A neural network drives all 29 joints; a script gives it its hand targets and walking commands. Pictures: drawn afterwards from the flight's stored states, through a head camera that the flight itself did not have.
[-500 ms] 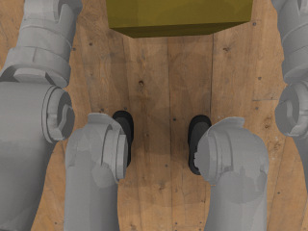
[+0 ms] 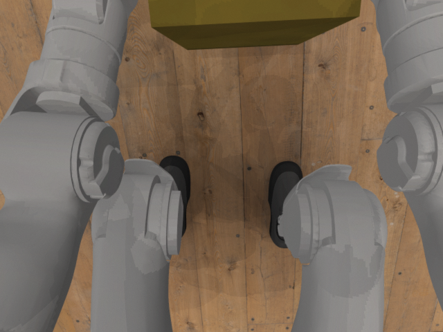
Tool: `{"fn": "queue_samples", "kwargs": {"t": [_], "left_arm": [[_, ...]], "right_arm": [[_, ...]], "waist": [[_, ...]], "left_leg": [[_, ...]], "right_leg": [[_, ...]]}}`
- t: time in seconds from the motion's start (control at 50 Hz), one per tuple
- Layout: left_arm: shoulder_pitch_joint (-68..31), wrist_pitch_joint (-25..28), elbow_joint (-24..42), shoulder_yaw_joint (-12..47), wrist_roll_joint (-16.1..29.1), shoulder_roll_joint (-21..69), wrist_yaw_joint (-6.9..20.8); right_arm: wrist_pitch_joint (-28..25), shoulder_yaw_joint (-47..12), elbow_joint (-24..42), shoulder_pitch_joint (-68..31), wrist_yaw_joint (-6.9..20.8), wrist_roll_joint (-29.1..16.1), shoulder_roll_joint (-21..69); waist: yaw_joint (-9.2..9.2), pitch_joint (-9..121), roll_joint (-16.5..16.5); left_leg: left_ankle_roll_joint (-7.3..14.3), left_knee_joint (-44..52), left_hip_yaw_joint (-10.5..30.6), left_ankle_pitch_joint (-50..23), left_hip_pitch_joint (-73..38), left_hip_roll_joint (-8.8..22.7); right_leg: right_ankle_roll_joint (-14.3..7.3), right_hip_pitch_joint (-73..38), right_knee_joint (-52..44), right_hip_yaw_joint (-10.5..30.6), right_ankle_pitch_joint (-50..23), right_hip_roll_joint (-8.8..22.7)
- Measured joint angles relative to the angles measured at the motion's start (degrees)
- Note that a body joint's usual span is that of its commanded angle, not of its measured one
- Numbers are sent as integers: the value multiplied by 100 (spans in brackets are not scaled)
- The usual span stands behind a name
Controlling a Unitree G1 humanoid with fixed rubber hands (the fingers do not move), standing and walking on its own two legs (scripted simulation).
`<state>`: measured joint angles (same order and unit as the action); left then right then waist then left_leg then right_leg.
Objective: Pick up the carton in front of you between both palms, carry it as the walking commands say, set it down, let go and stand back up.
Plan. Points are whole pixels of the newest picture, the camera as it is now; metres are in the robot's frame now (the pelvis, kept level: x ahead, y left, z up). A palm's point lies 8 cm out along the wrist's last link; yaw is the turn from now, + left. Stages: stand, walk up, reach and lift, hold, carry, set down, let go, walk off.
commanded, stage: reach and lift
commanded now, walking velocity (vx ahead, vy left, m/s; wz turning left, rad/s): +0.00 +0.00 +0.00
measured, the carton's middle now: out of the picture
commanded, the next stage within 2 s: none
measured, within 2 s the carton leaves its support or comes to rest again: leaves its support in 0.26 s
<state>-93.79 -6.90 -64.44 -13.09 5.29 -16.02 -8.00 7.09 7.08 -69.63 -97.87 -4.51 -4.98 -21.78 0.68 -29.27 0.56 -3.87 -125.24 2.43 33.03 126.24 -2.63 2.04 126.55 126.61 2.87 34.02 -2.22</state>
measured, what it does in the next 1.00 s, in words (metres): rises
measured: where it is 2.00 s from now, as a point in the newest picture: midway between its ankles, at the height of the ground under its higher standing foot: (227, 215)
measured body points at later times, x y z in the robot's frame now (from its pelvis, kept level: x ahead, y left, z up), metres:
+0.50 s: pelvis +0.01 +0.00 +0.03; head +0.33 -0.02 +0.36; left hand +0.56 +0.13 -0.06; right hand +0.56 -0.17 -0.06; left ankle +0.12 +0.14 -0.34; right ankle +0.11 -0.13 -0.34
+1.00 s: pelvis +0.01 +0.01 +0.15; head +0.27 -0.01 +0.52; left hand +0.52 +0.14 +0.09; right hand +0.51 -0.17 +0.09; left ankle +0.12 +0.14 -0.34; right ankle +0.11 -0.13 -0.34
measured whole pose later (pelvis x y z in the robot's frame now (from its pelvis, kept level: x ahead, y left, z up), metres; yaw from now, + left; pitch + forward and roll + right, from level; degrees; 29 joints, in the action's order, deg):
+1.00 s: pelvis +0.01 +0.01 +0.15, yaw -2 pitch +43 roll +0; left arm -61.1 -25.1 -36.7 -28.8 -14.3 1.6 -3.6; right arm 25.2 27.2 -37.9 -61.5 -0.4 14.7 -1.1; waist 0.3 9.4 0.6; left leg -4.7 -93.6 6.3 26.8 110.3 -6.4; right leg 4.2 110.5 93.8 6.3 26.7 -6.3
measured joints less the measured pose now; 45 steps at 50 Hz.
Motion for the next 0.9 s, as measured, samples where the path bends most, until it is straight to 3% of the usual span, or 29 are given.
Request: {"fn": "queue_samples", "kwargs": {"t": [0.08, 0.16, 0.24, 0.28, 0.3, 0.4, 0.46, 0.54, 0.64, 0.78, 0.9], "left_arm": [[241, -238, 400, -385, -312, 101, 223], [565, -388, 806, -528, -269, 193, 335], [816, -628, 1114, -317, -30, 186, 117], [1023, -766, 1380, -182, 105, 260, -246], [1120, -836, 1550, -151, 146, 321, -336], [1724, -1073, 2148, -472, -203, 658, -216], [2114, -1200, 2155, -776, -579, 914, -99], [2350, -1304, 1870, -1330, -1243, 1176, 126], [2426, -1399, 1829, -1797, -1814, 1380, 329], [2330, -1573, 2073, -1938, -2027, 1446, 438], [2653, -1767, 2452, -1785, -2019, 1579, 441]], "right_arm": [[248, 440, 397, 238, 240, 377, 93], [446, 642, 930, 612, 374, 422, 209], [684, 465, 1373, 942, 202, 257, 330], [815, 320, 1647, 1179, -36, 150, 436], [888, 275, 1802, 1291, -305, 117, 504], [1161, 645, 2483, 1957, -239, 305, 823], [1284, 926, 2413, 2287, -114, 615, 1066], [1333, 1510, 2029, 2480, 68, 1238, 1393], [1389, 1994, 2029, 2639, 241, 1832, 1636], [1561, 2276, 2329, 2571, 358, 2125, 1770], [1740, 2217, 2756, 2945, 412, 2116, 1909]], "waist": [[-13, 66, 9], [-21, 229, 27], [-51, 465, 54], [-64, 671, 42], [-63, 739, 32], [-90, 1489, -7], [-73, 2311, -21], [-57, 3024, -21], [-31, 3344, -34], [-34, 3381, -30], [-53, 3606, -6]], "left_leg": [[-1, -114, 3, 88, 20, -22], [-12, -180, 18, 185, 82, -43], [-37, -183, 50, 239, 151, -91], [-63, -170, 88, 259, 181, -144], [-82, -157, 112, 260, 152, -180], [-206, 129, 231, 239, 53, -359], [-272, 425, 256, 184, 77, -346], [-210, 965, 261, -15, -112, -308], [-141, 1680, 278, -363, -415, -325], [-133, 2321, 356, -684, -730, -421], [-142, 2743, 400, -709, -1064, -418]], "right_leg": [[3, 18, 115, 7, 90, -9], [-13, 79, 184, -2, 191, -9], [-18, 144, 190, -9, 254, -19], [4, 179, 170, 8, 269, -70], [27, 151, 152, 30, 272, -116], [194, 76, -133, 176, 223, -340], [232, 125, -449, 208, 95, -405], [236, -66, -1022, 236, -133, -438], [218, -379, -1749, 273, -485, -439], [203, -717, -2404, 293, -790, -440], [232, -1071, -2851, 303, -809, -430]]}}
